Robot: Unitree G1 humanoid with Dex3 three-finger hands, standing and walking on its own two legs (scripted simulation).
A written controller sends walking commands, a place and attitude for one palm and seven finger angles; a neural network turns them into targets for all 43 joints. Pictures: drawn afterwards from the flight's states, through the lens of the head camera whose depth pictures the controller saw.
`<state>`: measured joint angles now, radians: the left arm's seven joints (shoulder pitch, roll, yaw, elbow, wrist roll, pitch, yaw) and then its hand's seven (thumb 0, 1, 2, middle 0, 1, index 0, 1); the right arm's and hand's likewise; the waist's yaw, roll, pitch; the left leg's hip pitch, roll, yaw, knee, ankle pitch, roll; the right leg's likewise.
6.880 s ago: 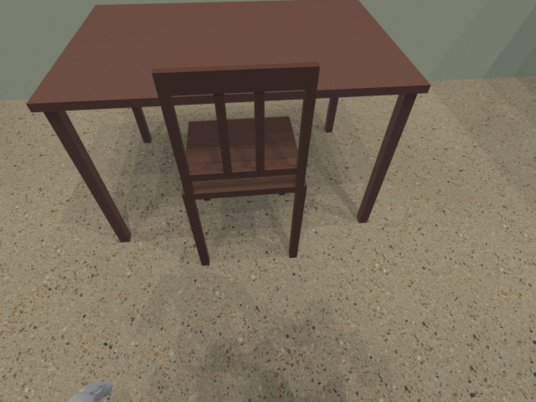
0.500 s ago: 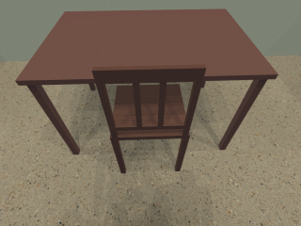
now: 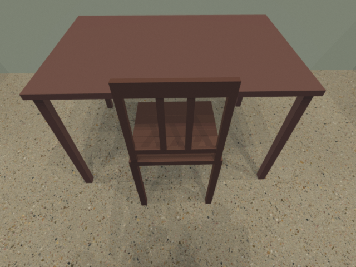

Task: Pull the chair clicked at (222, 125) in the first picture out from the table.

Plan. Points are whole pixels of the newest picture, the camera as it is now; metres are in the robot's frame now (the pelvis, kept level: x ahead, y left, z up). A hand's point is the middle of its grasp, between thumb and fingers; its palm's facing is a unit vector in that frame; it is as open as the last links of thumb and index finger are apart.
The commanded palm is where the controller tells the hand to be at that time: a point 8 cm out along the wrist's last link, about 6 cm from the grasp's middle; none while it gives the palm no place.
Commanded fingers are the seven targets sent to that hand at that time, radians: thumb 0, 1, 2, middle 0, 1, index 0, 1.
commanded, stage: shuffle to correct the standing spot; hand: left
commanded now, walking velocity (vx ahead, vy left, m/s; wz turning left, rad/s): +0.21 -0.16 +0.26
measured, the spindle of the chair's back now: (161, 125) +0.60 +0.10 -0.10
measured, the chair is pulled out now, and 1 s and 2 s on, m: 0.00 0.00 0.00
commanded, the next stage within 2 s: come to a stop and stand still in 0.74 s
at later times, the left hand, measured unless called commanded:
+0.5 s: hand out of the picture +0.00 +0.11 -0.19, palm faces +0.13 -0.99 -0.11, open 7.4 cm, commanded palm none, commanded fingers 0.00 0.90 0.90 -0.20 -0.30 -0.20 -0.30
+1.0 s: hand out of the picture +0.17 +0.03 -0.18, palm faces +0.14 -0.98 -0.14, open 7.4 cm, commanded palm none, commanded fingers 0.00 0.90 0.90 -0.20 -0.30 -0.20 -0.30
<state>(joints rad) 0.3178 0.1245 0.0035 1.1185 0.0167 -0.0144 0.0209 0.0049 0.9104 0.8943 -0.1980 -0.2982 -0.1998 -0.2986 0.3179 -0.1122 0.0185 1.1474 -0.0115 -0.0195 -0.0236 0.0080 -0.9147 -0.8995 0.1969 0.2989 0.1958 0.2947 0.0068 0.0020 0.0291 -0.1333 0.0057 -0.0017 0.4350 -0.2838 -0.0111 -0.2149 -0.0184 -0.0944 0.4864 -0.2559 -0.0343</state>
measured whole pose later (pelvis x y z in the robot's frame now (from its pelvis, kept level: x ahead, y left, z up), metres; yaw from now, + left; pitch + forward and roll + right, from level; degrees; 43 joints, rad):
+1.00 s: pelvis +0.19 -0.12 -0.01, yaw +5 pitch +0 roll -1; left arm 0.32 0.11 0.01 1.07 0.02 -0.03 0.02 0.00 0.91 0.89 -0.20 -0.30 -0.20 -0.30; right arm 0.18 -0.17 -0.03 1.04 0.00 -0.02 -0.03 0.01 -0.91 -0.90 0.20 0.30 0.19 0.29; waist 0.02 0.00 0.06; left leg -0.31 0.00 0.09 0.60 -0.28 -0.01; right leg -0.20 0.03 -0.08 0.52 -0.31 -0.05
